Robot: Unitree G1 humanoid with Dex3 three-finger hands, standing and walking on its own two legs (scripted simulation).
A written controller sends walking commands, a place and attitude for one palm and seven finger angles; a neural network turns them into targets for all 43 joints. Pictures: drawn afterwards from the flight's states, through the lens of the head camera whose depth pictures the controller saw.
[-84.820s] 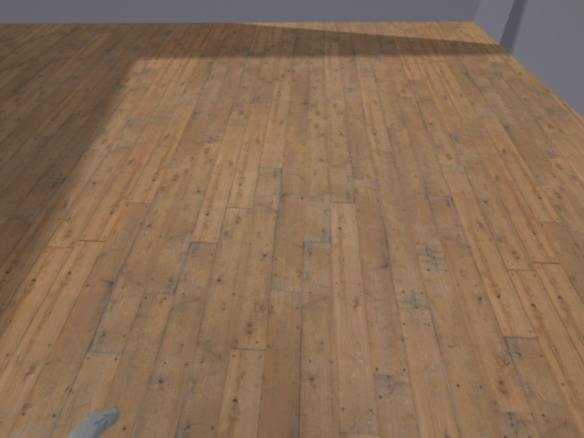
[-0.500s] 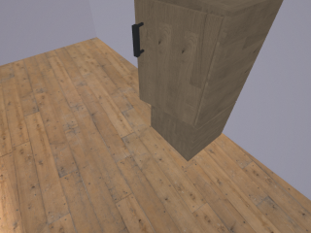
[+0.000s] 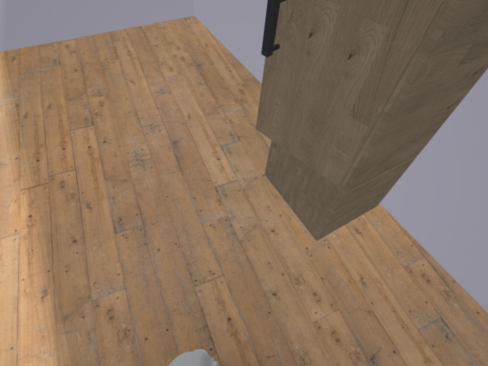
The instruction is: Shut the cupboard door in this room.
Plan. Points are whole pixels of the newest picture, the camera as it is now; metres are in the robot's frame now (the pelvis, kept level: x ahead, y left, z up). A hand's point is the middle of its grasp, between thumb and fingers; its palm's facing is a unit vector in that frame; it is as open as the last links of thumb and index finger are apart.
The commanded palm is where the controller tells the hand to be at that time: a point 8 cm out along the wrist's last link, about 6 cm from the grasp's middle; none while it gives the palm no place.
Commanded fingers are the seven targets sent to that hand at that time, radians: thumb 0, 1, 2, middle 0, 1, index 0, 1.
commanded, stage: walk to a spot facing it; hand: left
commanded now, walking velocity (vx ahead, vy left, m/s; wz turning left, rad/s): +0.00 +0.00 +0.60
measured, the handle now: (275, 26) +0.92 -0.05 +0.09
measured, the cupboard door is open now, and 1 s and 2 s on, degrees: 16 16 16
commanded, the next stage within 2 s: turn to face it in 1.92 s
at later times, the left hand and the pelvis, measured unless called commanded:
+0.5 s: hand out of the picture +0.02 +0.18 -0.13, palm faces +0.27 -0.90 -0.33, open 7.4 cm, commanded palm none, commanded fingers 0.00 0.90 0.90 -0.20 -0.30 -0.20 -0.30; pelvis -0.01 -0.05 +0.02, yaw +17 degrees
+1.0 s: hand out of the picture -0.04 +0.19 -0.14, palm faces +0.60 -0.76 -0.26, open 7.4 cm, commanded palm none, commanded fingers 0.00 0.90 0.90 -0.20 -0.30 -0.20 -0.30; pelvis +0.03 -0.03 +0.02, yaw +37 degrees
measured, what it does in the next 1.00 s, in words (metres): steps on the spot, turning left: right foot, then left foot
